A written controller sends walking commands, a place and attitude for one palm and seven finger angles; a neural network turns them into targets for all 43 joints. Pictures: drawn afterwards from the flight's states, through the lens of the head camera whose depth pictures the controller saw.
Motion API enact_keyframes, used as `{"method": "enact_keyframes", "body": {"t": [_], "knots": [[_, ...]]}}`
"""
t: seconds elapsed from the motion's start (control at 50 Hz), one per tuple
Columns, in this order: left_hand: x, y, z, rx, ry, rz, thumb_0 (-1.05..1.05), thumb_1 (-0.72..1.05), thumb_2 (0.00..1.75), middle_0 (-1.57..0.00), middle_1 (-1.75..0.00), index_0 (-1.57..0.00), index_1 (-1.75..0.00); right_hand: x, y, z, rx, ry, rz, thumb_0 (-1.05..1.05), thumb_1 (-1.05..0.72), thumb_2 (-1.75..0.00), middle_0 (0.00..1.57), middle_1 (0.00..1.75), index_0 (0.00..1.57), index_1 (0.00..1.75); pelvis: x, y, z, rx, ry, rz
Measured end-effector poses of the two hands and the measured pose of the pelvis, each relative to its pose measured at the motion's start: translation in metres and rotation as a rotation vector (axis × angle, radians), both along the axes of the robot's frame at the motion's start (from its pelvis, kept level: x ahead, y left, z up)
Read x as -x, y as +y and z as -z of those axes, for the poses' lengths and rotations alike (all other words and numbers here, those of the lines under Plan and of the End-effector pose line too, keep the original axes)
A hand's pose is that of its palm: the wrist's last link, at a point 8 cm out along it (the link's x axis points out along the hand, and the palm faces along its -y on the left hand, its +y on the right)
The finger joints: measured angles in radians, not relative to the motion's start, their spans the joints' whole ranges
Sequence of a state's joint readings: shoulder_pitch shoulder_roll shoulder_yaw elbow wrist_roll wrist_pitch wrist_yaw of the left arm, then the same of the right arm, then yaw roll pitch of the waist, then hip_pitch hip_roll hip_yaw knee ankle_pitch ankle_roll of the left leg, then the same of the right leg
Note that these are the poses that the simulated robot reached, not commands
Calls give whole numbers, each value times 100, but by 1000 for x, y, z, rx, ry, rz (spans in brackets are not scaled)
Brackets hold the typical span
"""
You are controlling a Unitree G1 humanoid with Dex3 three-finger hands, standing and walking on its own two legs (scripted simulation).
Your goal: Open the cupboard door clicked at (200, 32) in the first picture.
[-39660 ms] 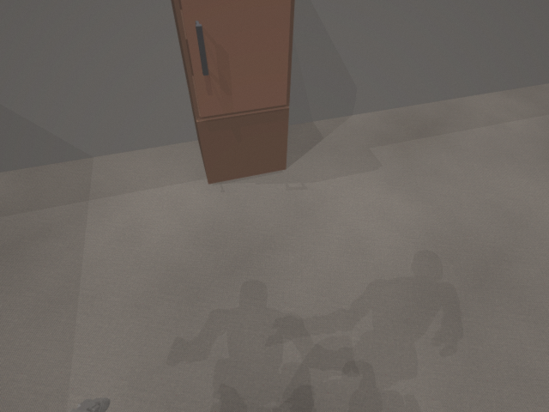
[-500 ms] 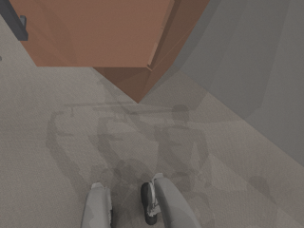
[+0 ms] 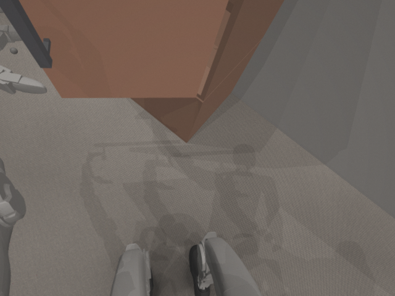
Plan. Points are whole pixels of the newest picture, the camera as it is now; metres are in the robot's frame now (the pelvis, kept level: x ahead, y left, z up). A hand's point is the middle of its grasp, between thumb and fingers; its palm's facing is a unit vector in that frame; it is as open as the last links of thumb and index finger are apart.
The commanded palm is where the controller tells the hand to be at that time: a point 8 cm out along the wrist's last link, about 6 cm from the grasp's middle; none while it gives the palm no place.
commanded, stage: slide the fingers in behind the handle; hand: left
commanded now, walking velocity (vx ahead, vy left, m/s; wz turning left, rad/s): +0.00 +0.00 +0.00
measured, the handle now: (26, 19) +0.60 +0.25 +0.06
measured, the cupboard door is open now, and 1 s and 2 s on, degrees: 44 45 60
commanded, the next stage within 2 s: close the thumb around the handle in 0.58 s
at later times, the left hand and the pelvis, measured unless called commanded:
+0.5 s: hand (30, 51) +0.54 +0.23 +0.06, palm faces +0.01 -1.00 -0.02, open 14.0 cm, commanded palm +0.52 +0.27 +0.06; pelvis +0.00 -0.01 +0.00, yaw +0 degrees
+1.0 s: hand (26, 50) +0.54 +0.24 +0.06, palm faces +0.00 -1.00 -0.01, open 11.1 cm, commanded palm +0.53 +0.26 +0.06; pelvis +0.00 -0.01 +0.00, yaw +0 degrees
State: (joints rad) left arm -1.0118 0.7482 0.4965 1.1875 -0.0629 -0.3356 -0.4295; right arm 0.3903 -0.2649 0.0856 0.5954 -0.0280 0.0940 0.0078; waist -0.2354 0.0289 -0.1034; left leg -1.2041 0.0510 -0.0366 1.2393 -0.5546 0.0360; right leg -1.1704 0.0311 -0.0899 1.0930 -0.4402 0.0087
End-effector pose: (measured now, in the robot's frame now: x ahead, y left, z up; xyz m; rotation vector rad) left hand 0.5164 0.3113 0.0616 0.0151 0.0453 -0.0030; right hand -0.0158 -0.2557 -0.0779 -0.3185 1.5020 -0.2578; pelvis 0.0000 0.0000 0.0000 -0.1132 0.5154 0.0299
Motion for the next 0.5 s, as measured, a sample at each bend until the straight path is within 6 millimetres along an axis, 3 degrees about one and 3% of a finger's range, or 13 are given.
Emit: {"method": "enact_keyframes", "body": {"t": [0.24,0.5], "knots": [[-2,-21,-1,7,0,-7,-1,-50,30,-27,-120,-30,-120,-10,-8,5,-11,-29,-7,0,-90,-90,20,30,21,30,-1,-7,-1,-13,-9,3],[1,-23,-1,-8,2,-16,-1,-50,30,-25,-118,-30,-119,-8,-13,8,-20,-34,9,0,-90,-90,20,30,21,30,-1,-12,0,-21,-13,14]]}}
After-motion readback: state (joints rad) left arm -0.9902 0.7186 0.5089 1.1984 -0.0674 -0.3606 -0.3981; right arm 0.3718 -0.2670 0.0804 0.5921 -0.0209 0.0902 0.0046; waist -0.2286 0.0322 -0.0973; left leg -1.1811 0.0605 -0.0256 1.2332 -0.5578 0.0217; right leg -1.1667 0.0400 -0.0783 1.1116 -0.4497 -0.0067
